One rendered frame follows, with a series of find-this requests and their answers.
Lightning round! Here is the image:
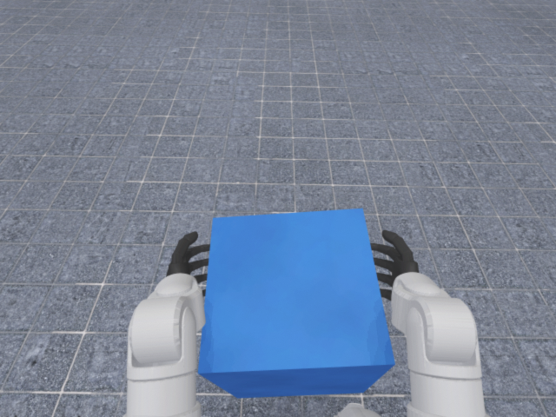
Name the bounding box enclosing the right robot forearm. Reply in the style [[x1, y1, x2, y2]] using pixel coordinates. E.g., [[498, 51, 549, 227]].
[[391, 272, 491, 417]]

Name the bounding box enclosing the left robot forearm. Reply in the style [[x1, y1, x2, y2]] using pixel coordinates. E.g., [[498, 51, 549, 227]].
[[123, 274, 206, 417]]

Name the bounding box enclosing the right robot shin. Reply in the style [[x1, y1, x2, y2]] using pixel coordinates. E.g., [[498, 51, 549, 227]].
[[341, 403, 363, 412]]

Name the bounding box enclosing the carton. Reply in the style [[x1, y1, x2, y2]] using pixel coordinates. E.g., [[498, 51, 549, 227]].
[[198, 208, 395, 399]]

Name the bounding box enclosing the robot right hand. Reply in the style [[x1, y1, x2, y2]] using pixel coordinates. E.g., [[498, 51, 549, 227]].
[[370, 230, 419, 301]]

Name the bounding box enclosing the robot left hand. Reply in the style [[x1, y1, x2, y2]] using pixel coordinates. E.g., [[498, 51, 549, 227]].
[[166, 232, 210, 296]]

